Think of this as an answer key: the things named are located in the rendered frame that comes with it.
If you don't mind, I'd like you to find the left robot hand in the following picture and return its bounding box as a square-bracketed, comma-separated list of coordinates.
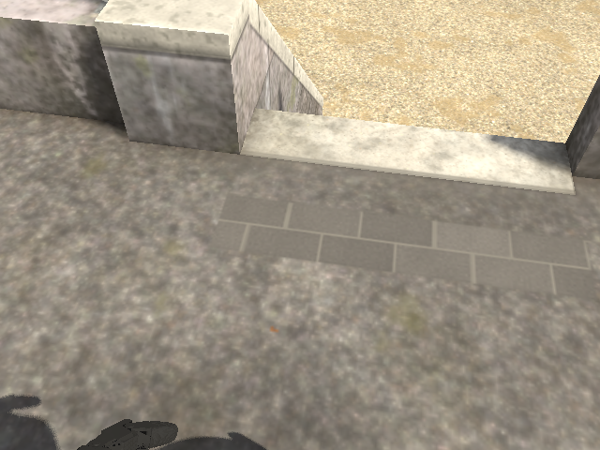
[77, 419, 178, 450]

